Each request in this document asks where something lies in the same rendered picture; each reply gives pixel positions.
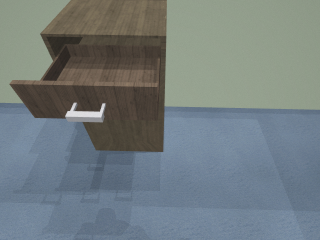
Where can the drawer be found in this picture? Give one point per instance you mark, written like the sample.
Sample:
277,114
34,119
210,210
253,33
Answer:
124,77

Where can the cabinet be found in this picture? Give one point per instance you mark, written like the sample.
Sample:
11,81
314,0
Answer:
116,22

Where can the handle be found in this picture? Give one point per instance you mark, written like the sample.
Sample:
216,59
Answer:
85,116

